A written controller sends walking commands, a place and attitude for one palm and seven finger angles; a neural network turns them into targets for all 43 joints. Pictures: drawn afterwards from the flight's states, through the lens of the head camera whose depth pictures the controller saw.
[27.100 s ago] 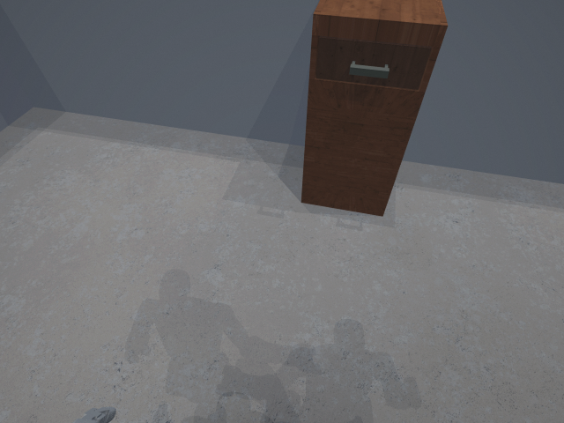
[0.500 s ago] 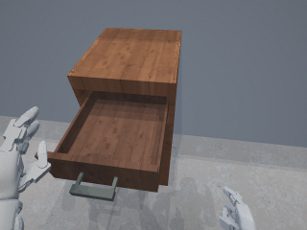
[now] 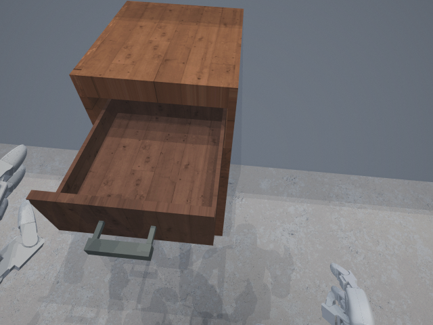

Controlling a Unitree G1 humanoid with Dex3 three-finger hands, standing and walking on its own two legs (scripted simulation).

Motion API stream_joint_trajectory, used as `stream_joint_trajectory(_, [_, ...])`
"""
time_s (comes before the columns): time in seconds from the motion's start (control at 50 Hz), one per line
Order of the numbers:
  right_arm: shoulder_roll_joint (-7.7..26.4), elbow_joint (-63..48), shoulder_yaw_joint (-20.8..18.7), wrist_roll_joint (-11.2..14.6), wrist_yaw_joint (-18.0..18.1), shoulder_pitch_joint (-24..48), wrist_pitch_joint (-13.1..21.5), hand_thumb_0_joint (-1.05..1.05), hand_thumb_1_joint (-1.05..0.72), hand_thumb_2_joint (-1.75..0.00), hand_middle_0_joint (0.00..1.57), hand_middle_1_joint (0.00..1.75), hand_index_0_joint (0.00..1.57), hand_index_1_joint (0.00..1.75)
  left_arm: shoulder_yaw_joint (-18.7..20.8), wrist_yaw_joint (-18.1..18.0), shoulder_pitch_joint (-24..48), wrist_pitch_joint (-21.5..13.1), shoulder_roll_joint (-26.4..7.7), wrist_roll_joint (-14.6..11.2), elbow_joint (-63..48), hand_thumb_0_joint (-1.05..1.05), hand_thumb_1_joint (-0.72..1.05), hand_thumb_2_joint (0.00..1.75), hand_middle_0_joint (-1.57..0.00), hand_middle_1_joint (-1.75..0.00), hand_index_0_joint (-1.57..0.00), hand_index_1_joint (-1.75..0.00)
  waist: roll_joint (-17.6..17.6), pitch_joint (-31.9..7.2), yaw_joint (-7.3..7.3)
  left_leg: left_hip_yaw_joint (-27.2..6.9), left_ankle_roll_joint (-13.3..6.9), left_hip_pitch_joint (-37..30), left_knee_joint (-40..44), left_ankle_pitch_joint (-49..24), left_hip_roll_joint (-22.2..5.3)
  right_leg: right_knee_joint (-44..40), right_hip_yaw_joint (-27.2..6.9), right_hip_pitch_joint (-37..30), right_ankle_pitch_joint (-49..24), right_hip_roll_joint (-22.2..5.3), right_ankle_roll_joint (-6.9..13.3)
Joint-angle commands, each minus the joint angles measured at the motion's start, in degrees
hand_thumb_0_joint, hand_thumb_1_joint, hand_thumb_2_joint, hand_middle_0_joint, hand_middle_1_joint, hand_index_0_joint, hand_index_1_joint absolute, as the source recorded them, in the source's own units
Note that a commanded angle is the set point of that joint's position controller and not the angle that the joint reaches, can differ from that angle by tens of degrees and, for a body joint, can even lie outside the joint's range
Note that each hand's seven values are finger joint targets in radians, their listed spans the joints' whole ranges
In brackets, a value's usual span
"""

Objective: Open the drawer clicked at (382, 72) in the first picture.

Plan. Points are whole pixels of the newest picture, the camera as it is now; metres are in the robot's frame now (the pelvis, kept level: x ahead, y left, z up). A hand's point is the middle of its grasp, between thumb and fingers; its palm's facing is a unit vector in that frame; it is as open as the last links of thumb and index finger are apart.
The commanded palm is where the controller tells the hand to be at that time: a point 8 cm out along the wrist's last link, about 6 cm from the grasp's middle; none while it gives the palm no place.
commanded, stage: step back with the hand held close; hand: left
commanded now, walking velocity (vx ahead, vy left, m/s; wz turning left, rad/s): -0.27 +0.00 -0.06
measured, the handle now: (123, 238) +0.28 +0.20 -0.03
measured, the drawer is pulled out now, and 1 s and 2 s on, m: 0.30 0.30 0.30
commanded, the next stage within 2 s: stop stepping back and stand still in 0.76 s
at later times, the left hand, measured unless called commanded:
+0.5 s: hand (15, 314) +0.12 +0.21 +0.17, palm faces +0.39 -0.80 -0.45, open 7.5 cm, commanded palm +0.05 +0.25 +0.19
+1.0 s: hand out of the picture +0.00 +0.17 +0.17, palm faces +0.32 -0.82 -0.47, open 7.5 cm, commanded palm -0.07 +0.23 +0.19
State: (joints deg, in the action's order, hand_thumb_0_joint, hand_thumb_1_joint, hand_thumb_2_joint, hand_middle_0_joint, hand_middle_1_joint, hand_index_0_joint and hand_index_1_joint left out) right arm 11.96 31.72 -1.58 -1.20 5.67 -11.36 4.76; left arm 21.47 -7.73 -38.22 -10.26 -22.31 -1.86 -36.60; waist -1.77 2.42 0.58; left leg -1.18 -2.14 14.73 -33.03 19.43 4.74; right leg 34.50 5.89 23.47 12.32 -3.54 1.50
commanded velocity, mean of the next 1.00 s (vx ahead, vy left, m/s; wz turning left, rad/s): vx -0.24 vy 0.02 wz -0.06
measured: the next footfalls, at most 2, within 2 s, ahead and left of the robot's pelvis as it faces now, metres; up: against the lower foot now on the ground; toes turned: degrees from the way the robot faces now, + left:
right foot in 0.46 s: -0.02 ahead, -0.13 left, +0.00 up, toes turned -1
left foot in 0.70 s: -0.08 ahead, +0.12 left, +0.00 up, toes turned +5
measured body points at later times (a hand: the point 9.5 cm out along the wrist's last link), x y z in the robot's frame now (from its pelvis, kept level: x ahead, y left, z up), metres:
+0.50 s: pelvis -0.07 -0.03 +0.00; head -0.05 -0.02 +0.45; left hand +0.09 +0.25 +0.20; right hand +0.10 -0.25 -0.08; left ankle -0.03 +0.10 -0.73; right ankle -0.06 -0.13 -0.73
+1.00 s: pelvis -0.20 -0.05 +0.00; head -0.17 -0.05 +0.45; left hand -0.03 +0.21 +0.20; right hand -0.02 -0.27 -0.09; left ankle -0.19 +0.09 -0.68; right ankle -0.14 -0.13 -0.73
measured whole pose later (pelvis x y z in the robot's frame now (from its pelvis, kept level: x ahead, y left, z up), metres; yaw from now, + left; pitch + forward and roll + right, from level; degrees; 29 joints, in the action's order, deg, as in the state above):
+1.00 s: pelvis -0.20 -0.05 +0.00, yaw +0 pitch +1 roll +2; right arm 10.1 34.8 0.4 1.1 2.3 -9.1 6.7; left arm 20.7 -6.7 -35.1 -12.0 -20.4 -2.2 -35.9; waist -1.8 3.3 0.0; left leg 0.7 1.1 28.1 -55.6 22.3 -0.8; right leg 33.8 4.0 22.5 12.6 -0.3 4.0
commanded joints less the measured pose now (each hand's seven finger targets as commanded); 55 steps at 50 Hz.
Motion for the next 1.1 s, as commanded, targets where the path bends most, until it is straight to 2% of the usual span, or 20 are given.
stream_joint_trajectory(0.0, [7.03, -9.75, -2.19, -0.10, 0.10, 4.28, 4.46, 0.00, -0.90, -0.90, 0.20, 0.30, 0.20, 0.30, 7.27, -1.28, 2.49, -5.40, -7.85, -0.49, -14.56, 0.00, 0.90, 0.90, -0.20, -0.30, -0.20, -0.30, 6.60, -9.93, -0.56, -9.72, 3.97, 7.07, 6.11, -32.22, -13.08, 3.67, -6.23, -13.93, -8.29, -2.48, 2.30])
stream_joint_trajectory(0.12, [5.98, -8.00, -1.32, 1.78, -0.87, 2.85, 3.58, 0.00, -0.90, -0.90, 0.20, 0.30, 0.20, 0.30, 7.52, -1.97, 5.46, -5.58, -8.62, -0.52, -9.19, 0.00, 0.90, 0.90, -0.20, -0.30, -0.20, -0.30, -9.74, -9.40, 0.28, -1.56, 1.21, 3.51, -13.27, 9.23, -4.30, -18.23, -21.47, -1.46, 7.90, -17.24, 7.29])
stream_joint_trajectory(0.18, [5.71, -8.49, -0.21, 1.40, -0.23, 4.95, 3.19, 0.00, -0.90, -0.90, 0.20, 0.30, 0.20, 0.30, 8.16, -2.33, 3.25, -4.98, -8.80, -0.28, -9.71, 0.00, 0.90, 0.90, -0.20, -0.30, -0.20, -0.30, -3.12, -8.68, 0.22, -0.47, 0.21, 0.51, -0.35, 5.75, -6.11, -14.06, -13.48, 0.00, 9.06, -12.72, 4.08])
stream_joint_trajectory(0.24, [6.57, -9.16, -0.19, -0.88, 0.76, 5.74, 4.07, 0.00, -0.90, -0.90, 0.20, 0.30, 0.20, 0.30, 6.83, -3.59, 2.78, -6.46, -6.89, 1.82, -12.86, 0.00, 0.90, 0.90, -0.20, -0.30, -0.20, -0.30, 16.96, -2.81, 0.28, -16.39, -4.01, 17.36, 19.72, 11.73, -18.23, 5.99, -5.69, -4.72, 12.79, 1.46, -0.52])
stream_joint_trajectory(0.28, [5.63, -8.75, -1.19, -1.46, 1.37, 4.65, 5.34, 0.00, -0.90, -0.90, 0.20, 0.30, 0.20, 0.30, 7.49, -4.50, 4.91, -5.95, -8.38, 2.18, -14.35, 0.00, 0.90, 0.90, -0.20, -0.30, -0.20, -0.30, 11.31, -2.75, 0.79, -17.90, -6.60, 20.92, 18.62, -2.97, -21.67, 17.53, -7.36, -7.05, 13.83, 4.63, -1.34])
stream_joint_trajectory(0.32, [6.33, -7.60, -1.83, -0.73, 0.29, 2.93, 6.34, 0.00, -0.90, -0.90, 0.20, 0.30, 0.20, 0.30, 6.66, -3.72, 0.50, -5.23, -6.20, 1.53, -10.78, 0.00, 0.90, 0.90, -0.20, -0.30, -0.20, -0.30, 13.70, -6.98, -0.38, -9.11, -5.24, 8.86, 11.48, -17.69, -17.86, 12.26, -6.03, -4.60, 14.72, 4.26, -1.63])
stream_joint_trajectory(0.38, [7.06, -6.53, -1.41, -0.08, -0.41, 2.89, 7.37, 0.00, -0.90, -0.90, 0.20, 0.30, 0.20, 0.30, 4.25, -3.19, 2.52, -4.68, -5.59, 1.10, -11.01, 0.00, 0.90, 0.90, -0.20, -0.30, -0.20, -0.30, 12.36, -6.76, 0.09, -8.93, -3.32, 3.17, 8.52, -22.94, -17.52, -2.45, -4.68, -7.69, 6.74, 3.42, -1.73])
stream_joint_trajectory(0.42, [7.89, -6.12, -1.06, 0.82, -0.87, 4.62, 7.37, 0.00, -0.90, -0.90, 0.20, 0.30, 0.20, 0.30, 5.14, -2.25, 5.20, -5.06, -7.13, 0.75, -9.63, 0.00, 0.90, 0.90, -0.20, -0.30, -0.20, -0.30, 8.34, -5.28, -0.05, -6.97, -1.48, 7.04, 5.58, -11.82, -15.93, -11.19, -7.24, -11.41, -4.04, 0.07, -0.63])
stream_joint_trajectory(0.48, [6.88, -6.17, -2.81, 2.93, -1.71, 3.18, 6.72, 0.00, -0.90, -0.90, 0.20, 0.30, 0.20, 0.30, 6.37, -1.36, 7.19, -4.99, -9.43, -0.36, -9.12, 0.00, 0.90, 0.90, -0.20, -0.30, -0.20, -0.30, -10.38, -9.82, -0.54, 0.19, 2.58, 5.92, -21.45, 5.50, -3.80, -20.22, -28.20, -3.72, -10.49, -17.99, 9.65])
stream_joint_trajectory(0.5, [5.30, -6.15, -1.93, 2.53, -1.97, 4.86, 6.40, 0.00, -0.90, -0.90, 0.20, 0.30, 0.20, 0.30, 6.84, -1.32, 6.24, -4.77, -9.49, -0.17, -8.90, 0.00, 0.90, 0.90, -0.20, -0.30, -0.20, -0.30, -9.68, -10.33, -0.79, -1.19, 2.41, 9.15, -26.02, 7.61, -4.76, -17.45, -25.87, -7.32, -18.99, -18.62, 11.22])
stream_joint_trajectory(0.6, [3.17, -6.68, 0.08, 1.16, -1.00, 6.30, 4.17, 0.00, -0.90, -0.90, 0.20, 0.30, 0.20, 0.30, 7.56, -1.39, 0.66, -4.71, -7.95, 0.85, -9.40, 0.00, 0.90, 0.90, -0.20, -0.30, -0.20, -0.30, -4.44, -11.70, 0.49, 3.73, 2.15, 4.21, 0.99, 0.91, -5.87, -9.48, -13.55, -12.44, -33.01, -11.57, 4.94])
stream_joint_trajectory(0.64, [4.87, -6.43, -1.46, 1.18, -0.57, 4.82, 4.08, 0.00, -0.90, -0.90, 0.20, 0.30, 0.20, 0.30, 7.49, -1.27, 0.76, -5.56, -8.81, 0.49, -12.33, 0.00, 0.90, 0.90, -0.20, -0.30, -0.20, -0.30, 1.26, -13.00, 0.55, 2.64, 1.15, -1.39, 13.36, -13.35, -9.26, -4.36, -10.50, -12.29, -25.36, -7.01, 0.84])
stream_joint_trajectory(0.68, [6.78, -7.77, -3.25, 1.79, -0.99, 5.33, 4.92, 0.00, -0.90, -0.90, 0.20, 0.30, 0.20, 0.30, 7.44, -0.71, 0.36, -6.19, -8.86, 0.60, -13.55, 0.00, 0.90, 0.90, -0.20, -0.30, -0.20, -0.30, 12.71, -12.77, -0.53, -6.03, -2.39, -2.91, 12.06, -32.60, -20.87, 3.31, -6.47, -6.72, -6.27, 0.14, -1.86])
stream_joint_trajectory(0.76, [5.64, -6.50, -2.89, 1.06, -1.89, 5.31, 6.42, 0.00, -0.90, -0.90, 0.20, 0.30, 0.20, 0.30, 8.94, -0.46, 0.46, -6.52, -8.24, -0.57, -14.43, 0.00, 0.90, 0.90, -0.20, -0.30, -0.20, -0.30, 14.49, -8.51, -0.17, -4.59, -4.89, 2.65, 11.01, -35.83, -23.93, 13.29, -5.78, -1.67, 13.04, 2.36, -1.87])
stream_joint_trajectory(0.82, [6.97, -5.58, -2.64, 2.01, -2.54, 5.30, 7.41, 0.00, -0.90, -0.90, 0.20, 0.30, 0.20, 0.30, 6.93, -0.47, 2.53, -5.88, -6.39, -0.37, -11.94, 0.00, 0.90, 0.90, -0.20, -0.30, -0.20, -0.30, 11.89, -7.81, -0.81, -1.77, -2.70, 2.08, 6.47, -29.78, -22.35, 1.66, -4.29, -5.78, 5.23, 1.21, -2.38])
stream_joint_trajectory(0.86, [7.15, -6.19, -2.31, 2.56, -2.98, 5.43, 7.14, 0.00, -0.90, -0.90, 0.20, 0.30, 0.20, 0.30, 7.00, -0.16, 3.64, -5.98, -7.18, -0.05, -10.17, 0.00, 0.90, 0.90, -0.20, -0.30, -0.20, -0.30, 2.77, -6.04, -0.78, 1.81, -0.12, 7.79, -1.10, -7.44, -16.74, -10.27, -7.65, -9.56, -7.36, -3.44, -1.45])
stream_joint_trajectory(0.88, [5.81, -7.08, -2.05, 2.55, -3.00, 4.11, 6.41, 0.00, -0.90, -0.90, 0.20, 0.30, 0.20, 0.30, 7.77, -0.33, 4.10, -5.58, -9.66, 0.06, -9.52, 0.00, 0.90, 0.90, -0.20, -0.30, -0.20, -0.30, -10.32, -6.66, 0.05, 5.73, 2.62, 11.03, -11.92, 9.01, -8.14, -17.59, -22.62, -5.60, -4.48, -13.14, 2.80])
stream_joint_trajectory(0.9, [6.27, -7.15, -3.11, 3.51, -2.96, 3.68, 5.77, 0.00, -0.90, -0.90, 0.20, 0.30, 0.20, 0.30, 7.52, -0.50, 3.66, -4.78, -9.18, -0.72, -9.34, 0.00, 0.90, 0.90, -0.20, -0.30, -0.20, -0.30, -14.18, -9.73, -1.02, 2.36, 2.43, 9.34, -27.67, 10.27, -3.82, -23.97, -30.75, -2.17, 7.21, -17.92, 5.06])
stream_joint_trajectory(0.96, [4.00, -7.10, -0.80, 2.10, -1.88, 5.49, 4.32, 0.00, -0.90, -0.90, 0.20, 0.30, 0.20, 0.30, 7.12, -1.08, 1.36, -4.36, -7.51, -0.71, -8.58, 0.00, 0.90, 0.90, -0.20, -0.30, -0.20, -0.30, -6.63, -9.69, 1.33, 1.18, 3.15, 8.47, -30.44, 2.81, -4.83, -20.42, -20.59, -1.59, 12.25, -13.45, 5.96])
stream_joint_trajectory(1.08, [5.89, -5.67, -0.02, 0.44, -0.28, 3.01, 5.61, 0.00, -0.90, -0.90, 0.20, 0.30, 0.20, 0.30, 4.74, -2.49, -0.13, -3.52, -7.19, 1.96, -9.65, 0.00, 0.90, 0.90, -0.20, -0.30, -0.20, -0.30, -1.95, -6.69, 0.97, 4.34, -1.47, -3.73, 12.15, 3.81, -5.48, -19.64, -15.17, -4.62, 16.40, -8.30, 2.11])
